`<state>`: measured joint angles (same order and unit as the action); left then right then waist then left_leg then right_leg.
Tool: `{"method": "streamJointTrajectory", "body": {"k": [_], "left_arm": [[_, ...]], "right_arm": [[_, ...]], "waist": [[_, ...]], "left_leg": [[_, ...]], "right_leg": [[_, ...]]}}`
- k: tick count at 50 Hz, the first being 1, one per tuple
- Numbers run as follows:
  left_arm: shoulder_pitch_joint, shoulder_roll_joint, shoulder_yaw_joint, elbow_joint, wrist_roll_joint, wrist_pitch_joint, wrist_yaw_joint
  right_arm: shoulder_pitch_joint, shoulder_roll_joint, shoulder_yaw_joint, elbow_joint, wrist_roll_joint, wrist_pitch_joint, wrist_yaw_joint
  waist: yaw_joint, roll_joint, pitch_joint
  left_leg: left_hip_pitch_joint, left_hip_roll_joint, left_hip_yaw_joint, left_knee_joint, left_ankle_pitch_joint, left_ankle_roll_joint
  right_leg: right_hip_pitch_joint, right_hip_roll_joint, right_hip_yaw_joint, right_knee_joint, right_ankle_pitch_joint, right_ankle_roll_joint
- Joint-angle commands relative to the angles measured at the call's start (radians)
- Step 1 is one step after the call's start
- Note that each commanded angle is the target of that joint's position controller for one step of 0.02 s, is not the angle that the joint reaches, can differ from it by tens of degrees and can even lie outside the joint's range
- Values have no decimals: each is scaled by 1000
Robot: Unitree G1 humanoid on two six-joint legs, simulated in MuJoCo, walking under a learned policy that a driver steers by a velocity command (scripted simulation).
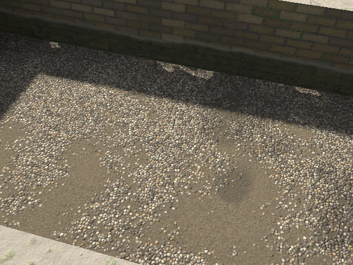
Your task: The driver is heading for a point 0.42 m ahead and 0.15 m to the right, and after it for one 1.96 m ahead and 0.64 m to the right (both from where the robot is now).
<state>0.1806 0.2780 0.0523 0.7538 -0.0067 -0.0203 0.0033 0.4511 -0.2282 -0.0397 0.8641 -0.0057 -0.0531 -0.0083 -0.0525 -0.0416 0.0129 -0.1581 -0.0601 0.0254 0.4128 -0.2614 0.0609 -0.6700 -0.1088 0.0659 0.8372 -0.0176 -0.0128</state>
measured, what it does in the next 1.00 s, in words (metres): walks ahead: right foot, then left foot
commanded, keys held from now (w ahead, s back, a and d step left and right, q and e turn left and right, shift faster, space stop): w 0.52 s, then w+e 0.02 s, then e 0.46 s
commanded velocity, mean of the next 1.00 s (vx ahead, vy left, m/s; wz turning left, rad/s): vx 0.37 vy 0.00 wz -0.16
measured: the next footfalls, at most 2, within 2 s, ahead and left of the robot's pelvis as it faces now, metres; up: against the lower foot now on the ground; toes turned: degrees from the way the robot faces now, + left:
right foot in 0.18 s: +0.25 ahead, -0.15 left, +0.00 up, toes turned -1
left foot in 0.60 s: +0.35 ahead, +0.11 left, +0.00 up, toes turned -4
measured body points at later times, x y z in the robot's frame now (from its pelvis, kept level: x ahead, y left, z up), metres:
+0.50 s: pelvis +0.18 -0.05 +0.00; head +0.19 -0.06 +0.45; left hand +0.24 +0.19 -0.13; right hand +0.30 -0.32 -0.12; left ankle +0.28 +0.13 -0.70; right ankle +0.21 -0.15 -0.74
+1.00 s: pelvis +0.25 -0.01 -0.02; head +0.27 -0.03 +0.43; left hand +0.43 +0.23 -0.11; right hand +0.36 -0.30 -0.11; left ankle +0.31 +0.11 -0.74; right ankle +0.21 -0.14 -0.74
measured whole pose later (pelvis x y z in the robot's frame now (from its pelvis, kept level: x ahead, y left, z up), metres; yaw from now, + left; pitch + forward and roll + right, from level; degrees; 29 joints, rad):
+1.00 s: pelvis +0.25 -0.01 -0.02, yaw -13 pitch +1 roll +2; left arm 0.25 0.31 0.01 0.57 0.01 0.14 0.01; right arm 0.14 -0.27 -0.01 0.63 -0.03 0.07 -0.02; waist 0.01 -0.01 0.03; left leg -0.35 0.07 0.15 0.60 -0.26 0.00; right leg -0.33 0.03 0.17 0.68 -0.36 0.01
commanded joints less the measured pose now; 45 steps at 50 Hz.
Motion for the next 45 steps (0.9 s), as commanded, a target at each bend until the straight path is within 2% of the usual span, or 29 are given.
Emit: {"method": "streamJointTrajectory", "body": {"k": [1, 3, 5, 7, 8, 9, 10, 11, 12, 13, 14, 15, 16, 17, 20, 23, 25, 27, 28, 29, 30, 31, 32, 33, 34, 37, 40, 41, 45], "left_arm": [[-78, 12, -1, -82, 2, -4, -13], [-105, 1, -5, -104, 4, -10, -25], [-132, 2, -5, -124, -3, -18, -34], [-20, 0, -4, -92, 5, -9, -42], [90, 21, 10, -59, 6, -11, -40], [226, 93, 39, -18, 26, -15, -28], [339, 168, 53, -8, 39, -14, -23], [351, 179, 50, 2, 19, -1, -36], [288, 107, 31, -26, -3, 3, -34], [212, 64, 17, -37, -1, 5, -30], [149, 36, 4, -45, 17, 6, -35], [75, 17, -8, -64, 37, 3, -33], [46, 9, -13, -68, 60, -3, -24], [57, -2, -16, -55, 60, -9, -19], [118, 13, -11, -27, 47, -4, -2], [86, 68, 4, -26, 36, 26, 23], [118, 83, 2, 0, 38, 47, 22], [92, 83, -4, -7, 23, 53, 18], [61, 68, -17, -6, 30, 59, 18], [82, 25, -34, 16, 47, 62, 15], [125, 28, -36, 42, 19, 75, 26], [135, 23, -38, 51, 14, 81, 35], [191, 3, -42, 39, 13, 85, 38], [169, 4, -53, 34, 21, 97, 43], [126, 22, -54, -7, 30, 111, 45], [93, 41, -59, -81, 37, 130, 45], [121, 74, -47, -132, 29, 122, 32], [124, 75, -46, -148, 29, 125, 26], [118, 85, -32, -199, 22, 138, 14]], "right_arm": [[28, -129, -28, -17, 10, -9, -1], [56, -118, -20, 14, 15, 4, -5], [76, -141, -25, 27, 15, 21, -10], [82, -140, -25, 35, 14, 44, -12], [48, -145, -25, 33, 20, 53, -19], [9, -164, -27, 32, 28, 56, -22], [94, -102, -12, 30, 6, 45, -27], [164, -57, 0, 19, 40, 33, -21], [114, -114, -18, 9, 57, 33, -23], [5, -128, -24, -14, 56, 44, -31], [-19, -106, -20, -19, 41, 59, -39], [-20, -103, -22, -28, 17, 71, -47], [-18, -122, -27, -50, 11, 78, -53], [-5, -116, -26, -50, 17, 80, -55], [-56, -84, -4, -87, 17, 81, -59], [-237, -50, 38, -186, 1, 69, -62], [-265, -49, 51, -208, 4, 69, -49], [-298, -87, 49, -241, 6, 61, -34], [-293, -99, 47, -232, -21, 59, -26], [-230, -85, 52, -205, -43, 56, -17], [-157, -89, 52, -196, -51, 63, -16], [-153, -121, 48, -204, -58, 64, -10], [-240, -166, 39, -210, -37, 64, -1], [-285, -148, 41, -227, -29, 66, 8], [-309, -119, 50, -253, -37, 74, 17], [-335, -133, 41, -276, -25, 90, 19], [-321, -165, 17, -283, -14, 101, 4], [-320, -162, 15, -287, -21, 105, -1], [-334, -168, -4, -297, -16, 116, -17]], "waist": [[0, 119, 52], [2, 139, 66], [-7, 137, 76], [35, 159, 36], [91, 161, 3], [163, 88, -43], [154, -102, -199], [124, -344, -309], [121, -220, -199], [111, -123, -84], [81, -43, -36], [42, -65, -22], [23, -79, -8], [8, -99, -27], [15, -34, -41], [57, -22, -26], [80, -38, -58], [85, -41, -2], [59, -14, 35], [36, -7, -23], [5, -30, -40], [17, 10, -19], [79, 135, -1], [55, 191, 10], [44, 193, 5], [52, 183, -33], [62, 157, -92], [65, 164, -111], [71, 112, -120]], "left_leg": [[-74, 245, -179, -114, 232, 143], [-81, 247, -168, -69, 262, 133], [-58, 271, -182, -41, 289, 136], [-72, 260, -176, 33, 387, 120], [-97, 234, -157, 106, 442, 99], [-124, 158, -109, 318, 412, 36], [-285, 57, -58, 698, 75, -28], [-480, -51, -142, 944, -339, -44], [-572, -7, -237, 1022, -284, -44], [-595, 16, -197, 1050, -230, -52], [-542, 44, -171, 1013, -187, -64], [-476, 76, -165, 963, -135, -77], [-408, 90, -180, 888, -91, -83], [-397, 101, -161, 836, -79, -86], [-418, 141, -171, 652, -15, -85], [-324, 155, -120, 284, 95, -100], [-236, 137, -99, 222, 109, -109], [-212, 129, -92, 159, 122, -103], [-178, 130, -105, 74, 171, -90], [-47, 133, -105, 88, 212, -81], [-9, 136, -83, 46, 211, -69], [12, 173, -100, 23, 342, -42], [7, 171, -86, 47, 285, -11], [-47, 161, -104, -18, 184, -11], [-19, 163, -117, -48, 141, -6], [59, 211, -160, -65, 194, 42], [129, 278, -176, -20, 437, 97], [128, 301, -174, -7, 510, 115], [67, 288, -82, 67, 466, 94]], "right_leg": [[17, 24, -38, -82, 103, -17], [51, 47, -46, -116, 71, -33], [62, 64, -70, -128, -30, -46], [218, 104, -100, -126, -110, -67], [359, 130, -109, -181, -93, -85], [504, 66, -18, -273, 61, -120], [757, -125, 245, -282, 139, -200], [838, -277, 641, -483, -186, -313], [743, -286, 685, -540, -357, -277], [620, -258, 548, -538, -336, -240], [493, -210, 420, -548, -239, -221], [386, -166, 328, -548, -192, -202], [318, -97, 225, -560, -141, -179], [336, -80, 199, -567, -121, -186], [414, -85, 196, -580, -105, -212], [428, -64, 121, -616, -32, -188], [446, -67, 127, -627, -118, -196], [420, -75, 163, -652, -262, -193], [396, -57, 150, -628, -203, -176], [371, -39, 140, -585, -110, -169], [408, 12, 115, -547, -128, -150], [392, 54, 112, -488, -170, -122], [350, 116, 78, -474, -251, -93], [371, 127, 48, -445, -298, -68], [347, 127, 51, -410, -315, -57], [282, 125, 55, -315, -314, -42], [242, 122, 56, -225, -301, -19], [242, 121, 59, -201, -308, -14], [262, 114, 63, -207, -252, -48]]}}
Keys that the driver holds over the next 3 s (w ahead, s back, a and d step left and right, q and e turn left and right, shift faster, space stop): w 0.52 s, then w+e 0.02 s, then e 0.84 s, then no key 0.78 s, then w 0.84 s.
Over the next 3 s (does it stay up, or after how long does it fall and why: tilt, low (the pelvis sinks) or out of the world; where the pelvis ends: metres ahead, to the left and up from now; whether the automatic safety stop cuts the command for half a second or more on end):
stays up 0.28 -0.01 0.00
